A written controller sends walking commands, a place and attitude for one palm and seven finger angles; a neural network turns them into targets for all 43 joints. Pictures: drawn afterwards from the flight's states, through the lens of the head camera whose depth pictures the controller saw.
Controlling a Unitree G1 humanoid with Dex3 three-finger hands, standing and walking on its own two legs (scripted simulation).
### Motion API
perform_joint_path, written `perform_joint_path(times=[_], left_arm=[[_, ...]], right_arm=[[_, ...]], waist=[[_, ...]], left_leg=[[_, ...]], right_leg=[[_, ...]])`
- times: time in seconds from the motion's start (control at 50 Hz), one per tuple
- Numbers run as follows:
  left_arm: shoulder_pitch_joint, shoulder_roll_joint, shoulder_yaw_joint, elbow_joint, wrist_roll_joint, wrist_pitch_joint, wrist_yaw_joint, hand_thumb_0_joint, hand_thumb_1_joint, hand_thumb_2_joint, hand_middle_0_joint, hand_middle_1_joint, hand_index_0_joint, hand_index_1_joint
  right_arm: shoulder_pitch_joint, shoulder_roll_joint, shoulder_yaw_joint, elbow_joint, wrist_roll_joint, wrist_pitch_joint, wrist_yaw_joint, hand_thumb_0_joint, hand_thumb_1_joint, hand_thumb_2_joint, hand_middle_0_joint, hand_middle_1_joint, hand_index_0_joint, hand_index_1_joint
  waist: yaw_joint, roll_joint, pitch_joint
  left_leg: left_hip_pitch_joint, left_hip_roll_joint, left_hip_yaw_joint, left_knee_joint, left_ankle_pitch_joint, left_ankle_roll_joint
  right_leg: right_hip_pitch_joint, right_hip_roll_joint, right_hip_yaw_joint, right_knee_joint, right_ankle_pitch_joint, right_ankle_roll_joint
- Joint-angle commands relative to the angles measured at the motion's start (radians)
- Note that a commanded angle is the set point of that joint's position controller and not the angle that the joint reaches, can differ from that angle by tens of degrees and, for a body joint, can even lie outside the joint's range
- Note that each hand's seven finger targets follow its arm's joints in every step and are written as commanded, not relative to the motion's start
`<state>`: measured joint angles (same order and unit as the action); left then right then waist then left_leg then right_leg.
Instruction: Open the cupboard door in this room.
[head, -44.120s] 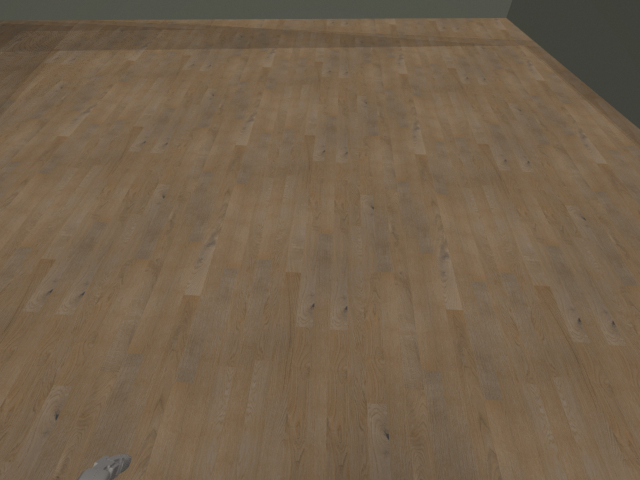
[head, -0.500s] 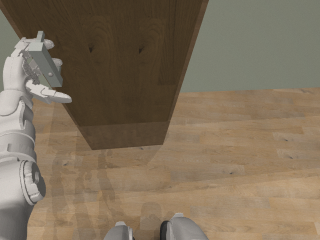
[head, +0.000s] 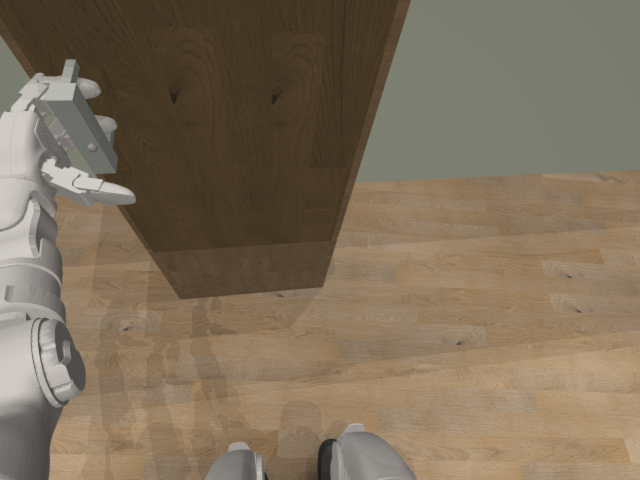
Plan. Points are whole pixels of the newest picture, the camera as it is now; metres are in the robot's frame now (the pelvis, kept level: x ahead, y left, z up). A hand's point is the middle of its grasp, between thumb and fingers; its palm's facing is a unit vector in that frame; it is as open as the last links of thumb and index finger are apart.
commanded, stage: close the thumb around the handle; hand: left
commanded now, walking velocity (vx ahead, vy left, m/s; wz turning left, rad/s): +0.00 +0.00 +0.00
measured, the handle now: (89, 119) +0.53 +0.25 +0.08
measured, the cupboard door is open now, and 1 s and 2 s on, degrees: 0 1 45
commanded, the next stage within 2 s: pull the door open along its arc in 0.72 s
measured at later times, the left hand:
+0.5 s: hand (100, 145) +0.49 +0.23 +0.08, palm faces +0.04 -1.00 +0.00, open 7.9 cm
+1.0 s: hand (106, 151) +0.48 +0.22 +0.08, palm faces +0.05 -1.00 -0.01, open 5.8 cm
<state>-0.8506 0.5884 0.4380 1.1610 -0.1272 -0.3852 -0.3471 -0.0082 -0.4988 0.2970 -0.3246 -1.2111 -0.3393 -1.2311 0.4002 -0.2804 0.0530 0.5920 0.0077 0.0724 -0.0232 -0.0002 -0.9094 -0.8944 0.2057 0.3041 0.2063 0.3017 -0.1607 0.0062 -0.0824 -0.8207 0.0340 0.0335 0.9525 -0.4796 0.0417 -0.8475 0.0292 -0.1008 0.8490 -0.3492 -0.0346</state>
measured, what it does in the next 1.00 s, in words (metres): stands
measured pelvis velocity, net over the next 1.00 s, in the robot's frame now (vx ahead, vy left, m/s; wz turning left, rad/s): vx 0.00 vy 0.00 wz -0.02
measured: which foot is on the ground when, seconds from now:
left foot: down 0.00-1.00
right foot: down 0.00-1.00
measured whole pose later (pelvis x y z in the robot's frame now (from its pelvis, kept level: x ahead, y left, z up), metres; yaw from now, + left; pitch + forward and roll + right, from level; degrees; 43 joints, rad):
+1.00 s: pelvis +0.00 +0.00 +0.00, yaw -1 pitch +19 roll -3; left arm -0.76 0.52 0.43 1.07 -0.14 -0.38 -0.29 0.01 0.70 0.82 -0.37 -1.35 -0.37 -1.35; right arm 0.41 -0.27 0.04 0.58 0.01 0.08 -0.01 0.00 -0.91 -0.89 0.21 0.30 0.21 0.30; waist -0.15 0.01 -0.10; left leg -0.78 0.04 0.05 0.92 -0.48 0.04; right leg -0.82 0.04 -0.08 0.83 -0.35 -0.04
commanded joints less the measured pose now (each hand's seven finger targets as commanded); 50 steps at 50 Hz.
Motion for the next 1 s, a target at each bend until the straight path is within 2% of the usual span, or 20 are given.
perform_joint_path(times=[0.0,0.04,0.08,0.1,0.12,0.3,0.34,0.42,0.46,0.48,0.5,0.56,0.6,0.64,0.74,0.78,0.8,0.82,0.88,0.98], left_arm=[[-0.386,0.259,0.024,-0.197,-0.029,-0.050,0.004,0.000,-0.500,0.300,-0.300,-1.200,-0.300,-1.200],[-0.408,0.273,0.031,-0.203,-0.033,-0.046,0.006,0.000,-0.388,0.348,-0.308,-1.212,-0.308,-1.212],[-0.410,0.298,0.050,-0.220,-0.028,-0.055,0.009,0.000,-0.276,0.396,-0.316,-1.224,-0.316,-1.224],[-0.401,0.264,0.026,-0.236,-0.027,-0.058,0.007,0.000,-0.220,0.420,-0.320,-1.230,-0.320,-1.230],[-0.369,0.276,0.049,-0.231,-0.029,-0.059,0.011,0.000,-0.164,0.444,-0.324,-1.236,-0.324,-1.236],[-0.422,0.199,-0.018,-0.251,-0.026,-0.072,0.028,0.000,0.340,0.660,-0.360,-1.290,-0.360,-1.290],[-0.423,0.199,-0.013,-0.238,-0.027,-0.071,0.036,0.000,0.452,0.708,-0.368,-1.302,-0.368,-1.302],[-0.396,0.205,0.009,-0.243,-0.026,-0.076,0.051,0.000,0.676,0.804,-0.384,-1.326,-0.384,-1.326],[-0.368,0.237,0.031,-0.228,-0.017,-0.074,0.055,0.000,0.788,0.852,-0.392,-1.338,-0.392,-1.338],[-0.377,0.214,0.007,-0.228,-0.013,-0.070,0.055,0.000,0.844,0.876,-0.396,-1.344,-0.396,-1.344],[-0.385,0.216,0.007,-0.220,-0.008,-0.068,0.056,0.000,0.900,0.900,-0.400,-1.350,-0.400,-1.350],[-0.358,0.225,0.023,-0.255,-0.012,-0.075,0.057,0.000,0.900,0.900,-0.400,-1.350,-0.400,-1.350],[-0.353,0.211,0.014,-0.243,-0.018,-0.072,0.050,0.000,0.900,0.900,-0.400,-1.350,-0.400,-1.350],[-0.366,0.247,0.046,-0.241,-0.028,-0.069,0.052,0.000,0.900,0.900,-0.400,-1.350,-0.400,-1.350],[-0.345,0.237,0.033,-0.254,-0.015,-0.076,0.059,0.000,0.900,0.900,-0.400,-1.350,-0.400,-1.350],[-0.349,0.275,0.061,-0.275,-0.017,-0.085,0.059,0.000,0.900,0.900,-0.400,-1.350,-0.400,-1.350],[-0.323,0.267,0.056,-0.250,-0.018,-0.081,0.053,0.000,0.900,0.900,-0.400,-1.350,-0.400,-1.350],[-0.370,0.205,0.001,-0.252,-0.021,-0.079,0.050,0.000,0.900,0.900,-0.400,-1.350,-0.400,-1.350],[-0.287,0.226,0.037,-0.274,-0.031,-0.084,0.047,0.000,0.900,0.900,-0.400,-1.350,-0.400,-1.350],[-0.140,0.190,0.030,-0.381,-0.054,-0.077,0.039,0.000,0.900,0.900,-0.400,-1.350,-0.400,-1.350]], right_arm=[[0.157,-0.180,-0.068,-0.045,0.000,-0.018,-0.015,0.000,-0.900,-0.900,0.200,0.300,0.200,0.300],[0.156,-0.184,-0.068,-0.045,-0.001,-0.018,-0.017,0.000,-0.900,-0.900,0.200,0.300,0.200,0.300],[0.162,-0.185,-0.069,-0.045,-0.003,-0.017,-0.016,0.000,-0.900,-0.900,0.200,0.300,0.200,0.300],[0.159,-0.181,-0.070,-0.048,-0.002,-0.019,-0.014,0.000,-0.900,-0.900,0.200,0.300,0.200,0.300],[0.162,-0.182,-0.072,-0.048,-0.005,-0.018,-0.013,0.000,-0.900,-0.900,0.200,0.300,0.200,0.300],[0.153,-0.180,-0.075,-0.034,-0.005,-0.018,-0.009,0.000,-0.900,-0.900,0.200,0.300,0.200,0.300],[0.155,-0.182,-0.075,-0.028,-0.006,-0.020,-0.009,0.000,-0.900,-0.900,0.200,0.300,0.200,0.300],[0.159,-0.177,-0.076,-0.030,-0.009,-0.020,-0.005,0.000,-0.900,-0.900,0.200,0.300,0.200,0.300],[0.163,-0.180,-0.074,-0.035,-0.010,-0.016,-0.006,0.000,-0.900,-0.900,0.200,0.300,0.200,0.300],[0.156,-0.175,-0.072,-0.036,-0.008,-0.015,-0.005,0.000,-0.900,-0.900,0.200,0.300,0.200,0.300],[0.158,-0.174,-0.072,-0.033,-0.009,-0.014,-0.004,0.000,-0.900,-0.900,0.200,0.300,0.200,0.300],[0.160,-0.176,-0.076,-0.047,-0.010,-0.012,-0.002,0.000,-0.900,-0.900,0.200,0.300,0.200,0.300],[0.155,-0.173,-0.075,-0.044,-0.007,-0.012,-0.003,0.000,-0.900,-0.900,0.200,0.300,0.200,0.300],[0.152,-0.176,-0.075,-0.044,-0.005,-0.009,-0.007,0.000,-0.900,-0.900,0.200,0.300,0.200,0.300],[0.145,-0.171,-0.072,-0.053,-0.006,-0.013,-0.004,0.000,-0.900,-0.900,0.200,0.300,0.200,0.300],[0.147,-0.173,-0.073,-0.054,-0.007,-0.013,-0.005,0.000,-0.900,-0.900,0.200,0.300,0.200,0.300],[0.144,-0.171,-0.072,-0.057,-0.005,-0.013,-0.005,0.000,-0.900,-0.900,0.200,0.300,0.200,0.300],[0.138,-0.165,-0.068,-0.054,-0.003,-0.015,-0.005,0.000,-0.900,-0.900,0.200,0.300,0.200,0.300],[0.138,-0.170,-0.076,-0.064,-0.004,-0.018,-0.005,0.000,-0.900,-0.900,0.200,0.300,0.200,0.300],[0.121,-0.162,-0.083,-0.088,0.004,-0.016,0.006,0.000,-0.900,-0.900,0.200,0.300,0.200,0.300]], waist=[[0.002,0.136,-0.447],[-0.005,0.121,-0.436],[0.011,0.139,-0.471],[0.007,0.155,-0.480],[0.022,0.158,-0.482],[-0.007,0.167,-0.437],[-0.008,0.160,-0.422],[0.010,0.148,-0.472],[0.017,0.123,-0.465],[0.013,0.149,-0.454],[0.010,0.131,-0.436],[0.021,0.133,-0.477],[0.020,0.128,-0.464],[0.019,0.107,-0.448],[0.028,0.132,-0.449],[0.032,0.138,-0.488],[0.034,0.125,-0.473],[0.009,0.115,-0.440],[0.041,0.113,-0.485],[0.073,0.133,-0.517]], left_leg=[[0.231,-0.011,-0.078,-0.107,0.444,-0.013],[0.200,-0.012,-0.072,-0.108,0.405,-0.009],[0.224,-0.013,-0.080,-0.109,0.437,-0.013],[0.249,-0.012,-0.080,-0.108,0.456,-0.015],[0.262,-0.008,-0.083,-0.110,0.480,-0.020],[0.316,0.001,-0.105,-0.112,0.480,-0.033],[0.313,0.001,-0.108,-0.114,0.476,-0.034],[0.329,0.000,-0.106,-0.106,0.549,-0.041],[0.297,-0.001,-0.103,-0.105,0.549,-0.034],[0.290,-0.004,-0.094,-0.105,0.538,-0.032],[0.277,-0.003,-0.097,-0.109,0.521,-0.033],[0.299,-0.002,-0.094,-0.106,0.567,-0.030],[0.282,-0.003,-0.088,-0.107,0.539,-0.030],[0.252,-0.007,-0.083,-0.112,0.502,-0.024],[0.246,-0.010,-0.076,-0.118,0.475,-0.023],[0.256,-0.010,-0.076,-0.112,0.501,-0.022],[0.234,-0.013,-0.068,-0.113,0.478,-0.018],[0.221,-0.013,-0.070,-0.117,0.448,-0.016],[0.224,-0.016,-0.061,-0.118,0.456,-0.014],[0.273,-0.009,-0.056,-0.129,0.552,-0.018]], right_leg=[[0.277,0.014,0.079,-0.052,0.320,0.014],[0.288,0.012,0.085,-0.057,0.307,0.018],[0.300,0.013,0.083,-0.049,0.322,0.013],[0.287,0.013,0.080,-0.048,0.326,0.013],[0.283,0.015,0.073,-0.046,0.329,0.011],[0.192,0.019,0.059,-0.050,0.269,0.011],[0.185,0.019,0.057,-0.051,0.261,0.011],[0.217,0.018,0.057,-0.041,0.305,0.012],[0.245,0.018,0.061,-0.037,0.324,0.011],[0.240,0.016,0.065,-0.040,0.327,0.013],[0.241,0.016,0.060,-0.040,0.320,0.013],[0.269,0.018,0.065,-0.039,0.351,0.010],[0.272,0.018,0.067,-0.042,0.348,0.013],[0.294,0.016,0.072,-0.046,0.349,0.014],[0.299,0.014,0.074,-0.047,0.336,0.013],[0.323,0.014,0.080,-0.042,0.366,0.013],[0.336,0.015,0.085,-0.048,0.365,0.014],[0.316,0.014,0.081,-0.051,0.348,0.015],[0.363,0.013,0.089,-0.052,0.371,0.012],[0.396,0.015,0.084,-0.052,0.431,0.010]])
